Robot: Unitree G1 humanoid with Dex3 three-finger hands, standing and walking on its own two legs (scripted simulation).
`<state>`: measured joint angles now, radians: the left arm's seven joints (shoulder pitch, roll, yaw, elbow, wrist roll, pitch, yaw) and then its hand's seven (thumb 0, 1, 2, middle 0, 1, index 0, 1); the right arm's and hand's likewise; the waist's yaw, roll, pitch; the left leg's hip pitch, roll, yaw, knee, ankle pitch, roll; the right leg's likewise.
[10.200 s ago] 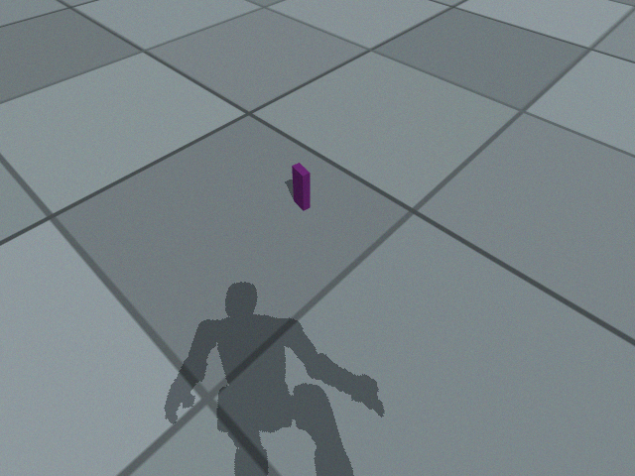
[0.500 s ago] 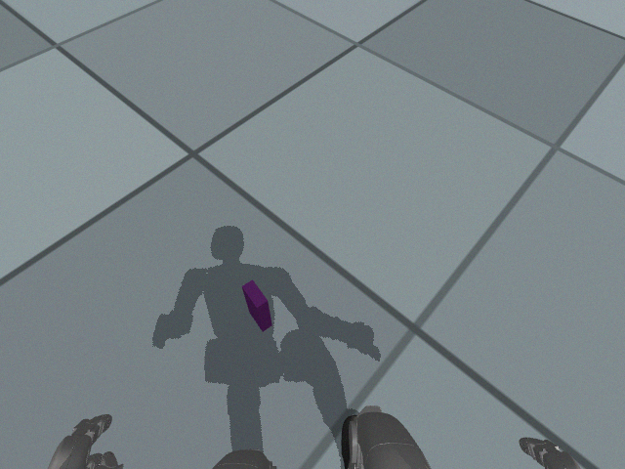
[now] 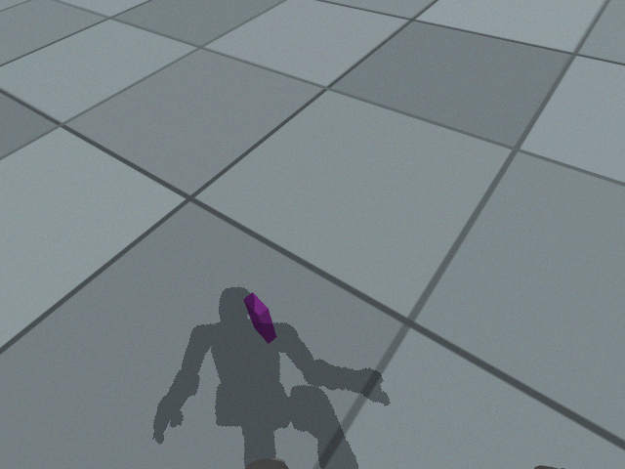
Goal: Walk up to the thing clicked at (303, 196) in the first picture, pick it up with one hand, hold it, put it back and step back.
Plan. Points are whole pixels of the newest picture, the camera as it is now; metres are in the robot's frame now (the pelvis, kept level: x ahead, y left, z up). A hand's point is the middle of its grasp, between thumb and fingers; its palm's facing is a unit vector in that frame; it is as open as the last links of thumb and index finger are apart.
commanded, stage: walk up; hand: left
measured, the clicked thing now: (260, 319) +0.66 +0.23 -0.67
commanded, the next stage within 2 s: stand in 1.34 s
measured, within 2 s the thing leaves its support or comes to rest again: neither
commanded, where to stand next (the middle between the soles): +0.36 +0.02 m, yaw +2 degrees
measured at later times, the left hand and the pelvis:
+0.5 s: hand out of the picture +0.09 +0.28 -0.15, palm faces +0.01 -0.93 -0.38, open 7.3 cm; pelvis +0.01 +0.00 -0.01, yaw +2 degrees
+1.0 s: hand out of the picture +0.12 +0.28 -0.15, palm faces +0.08 -0.95 -0.32, open 7.4 cm; pelvis +0.03 +0.02 +0.00, yaw +4 degrees
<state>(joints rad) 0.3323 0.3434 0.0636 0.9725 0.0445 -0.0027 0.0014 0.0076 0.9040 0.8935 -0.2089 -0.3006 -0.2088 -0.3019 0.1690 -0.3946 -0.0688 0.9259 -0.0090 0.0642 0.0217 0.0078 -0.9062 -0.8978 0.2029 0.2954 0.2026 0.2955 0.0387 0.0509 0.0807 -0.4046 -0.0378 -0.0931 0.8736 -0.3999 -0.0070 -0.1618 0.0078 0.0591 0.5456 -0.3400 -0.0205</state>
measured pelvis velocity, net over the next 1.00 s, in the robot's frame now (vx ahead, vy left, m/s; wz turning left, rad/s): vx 0.03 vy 0.02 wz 0.07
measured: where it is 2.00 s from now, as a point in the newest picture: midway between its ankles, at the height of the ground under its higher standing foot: outside the picture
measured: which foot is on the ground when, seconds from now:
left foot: up 0.00-0.14, down 0.16-1.00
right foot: down 0.00-0.20, up 0.22-0.48, down 0.50-1.00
